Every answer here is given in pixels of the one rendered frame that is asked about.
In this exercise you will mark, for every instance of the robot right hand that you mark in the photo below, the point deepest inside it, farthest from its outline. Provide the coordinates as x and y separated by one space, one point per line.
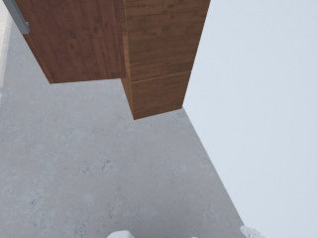
250 232

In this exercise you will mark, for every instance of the handle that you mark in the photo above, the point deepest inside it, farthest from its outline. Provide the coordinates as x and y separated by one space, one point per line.
17 16

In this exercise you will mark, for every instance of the cupboard door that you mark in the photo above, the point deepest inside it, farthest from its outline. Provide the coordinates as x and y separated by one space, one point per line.
75 40

